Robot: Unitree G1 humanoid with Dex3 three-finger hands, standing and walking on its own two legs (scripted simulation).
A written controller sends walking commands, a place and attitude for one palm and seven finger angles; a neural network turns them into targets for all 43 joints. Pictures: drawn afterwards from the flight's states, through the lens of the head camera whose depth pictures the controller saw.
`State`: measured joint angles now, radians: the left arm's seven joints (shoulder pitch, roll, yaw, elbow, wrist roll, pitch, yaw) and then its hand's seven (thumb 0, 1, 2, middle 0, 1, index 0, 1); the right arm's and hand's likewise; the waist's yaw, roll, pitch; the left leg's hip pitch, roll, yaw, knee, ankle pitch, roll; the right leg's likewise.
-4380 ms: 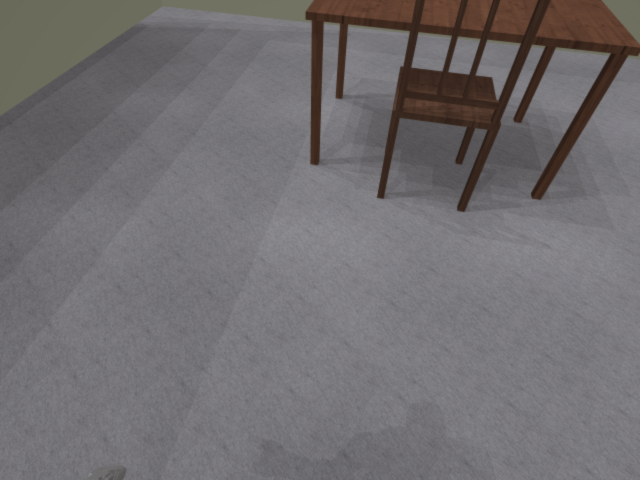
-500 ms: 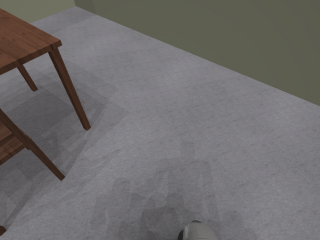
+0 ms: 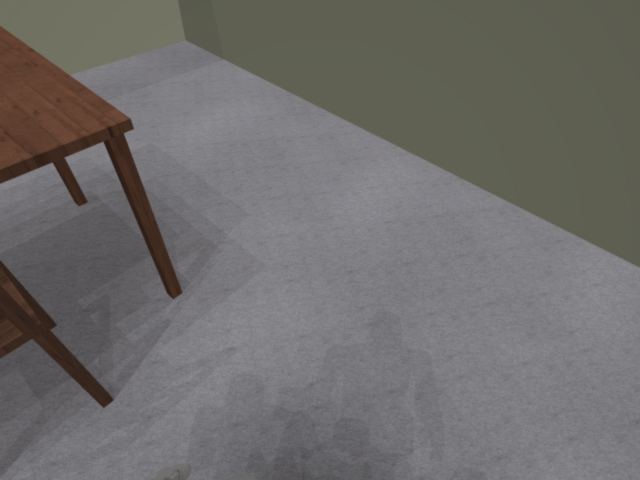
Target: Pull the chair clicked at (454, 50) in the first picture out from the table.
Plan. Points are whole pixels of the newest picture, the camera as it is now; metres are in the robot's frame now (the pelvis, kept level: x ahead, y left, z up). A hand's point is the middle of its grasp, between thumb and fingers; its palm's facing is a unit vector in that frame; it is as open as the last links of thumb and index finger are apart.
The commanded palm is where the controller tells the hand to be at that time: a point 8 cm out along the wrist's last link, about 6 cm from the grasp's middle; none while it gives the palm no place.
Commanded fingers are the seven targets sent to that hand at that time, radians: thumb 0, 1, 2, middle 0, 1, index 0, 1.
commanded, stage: turn to face it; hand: left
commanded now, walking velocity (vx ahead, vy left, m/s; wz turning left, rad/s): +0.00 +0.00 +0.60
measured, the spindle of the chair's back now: out of the picture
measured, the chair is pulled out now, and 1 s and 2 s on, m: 0.00 0.00 0.00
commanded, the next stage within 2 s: take the last steps up to it in 1.36 s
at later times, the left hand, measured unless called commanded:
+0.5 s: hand out of the picture +0.06 +0.22 -0.15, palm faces +0.29 -0.91 -0.28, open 7.4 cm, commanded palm none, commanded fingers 0.00 0.90 0.90 -0.20 -0.30 -0.20 -0.30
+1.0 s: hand out of the picture -0.10 +0.17 -0.18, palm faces +0.59 -0.77 -0.26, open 7.4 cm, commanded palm none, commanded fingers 0.00 0.90 0.90 -0.20 -0.30 -0.20 -0.30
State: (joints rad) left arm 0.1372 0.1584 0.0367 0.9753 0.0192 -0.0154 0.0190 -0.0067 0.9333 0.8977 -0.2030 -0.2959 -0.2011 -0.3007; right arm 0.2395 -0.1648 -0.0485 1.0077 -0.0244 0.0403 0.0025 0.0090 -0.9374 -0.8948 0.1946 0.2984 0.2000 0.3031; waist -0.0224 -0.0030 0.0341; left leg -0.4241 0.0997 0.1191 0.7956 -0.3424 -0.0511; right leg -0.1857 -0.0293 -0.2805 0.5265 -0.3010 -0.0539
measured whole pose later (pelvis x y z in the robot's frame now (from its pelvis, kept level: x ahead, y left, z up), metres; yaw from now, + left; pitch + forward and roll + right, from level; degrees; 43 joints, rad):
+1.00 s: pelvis +0.00 -0.03 -0.01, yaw +35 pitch +0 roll +1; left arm 0.25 0.27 0.06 0.92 0.02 0.06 0.01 0.01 0.91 0.90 -0.20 -0.30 -0.20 -0.30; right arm 0.10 -0.24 -0.06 0.89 -0.02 0.04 0.03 0.01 -0.91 -0.89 0.19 0.30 0.20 0.30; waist 0.03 -0.06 0.10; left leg -0.30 0.01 0.09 0.64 -0.33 0.01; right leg -0.35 -0.18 -0.16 0.90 -0.52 0.07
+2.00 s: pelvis +0.01 +0.03 +0.01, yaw +50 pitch -2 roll +0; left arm 0.38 0.21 0.04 1.14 0.03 0.02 -0.01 0.01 0.91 0.90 -0.20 -0.29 -0.19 -0.30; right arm 0.27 -0.16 -0.04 1.02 -0.02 -0.04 -0.02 0.00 -0.94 -0.89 0.20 0.30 0.20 0.30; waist 0.03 -0.04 0.02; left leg -0.11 0.01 0.13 0.43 -0.29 0.04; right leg -0.44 -0.10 -0.09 1.05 -0.35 0.01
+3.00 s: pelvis +0.19 +0.23 +0.01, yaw +48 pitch -1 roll +1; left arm 0.28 0.16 0.02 1.11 0.01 0.04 0.03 0.01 0.91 0.90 -0.20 -0.30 -0.20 -0.30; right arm 0.09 -0.12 -0.03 1.04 -0.01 0.00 -0.05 -0.01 -0.93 -0.89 0.20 0.30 0.21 0.30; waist 0.04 -0.04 0.08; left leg -0.24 0.03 0.14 0.45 -0.19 0.03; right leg -0.28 -0.05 -0.04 0.77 -0.48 0.02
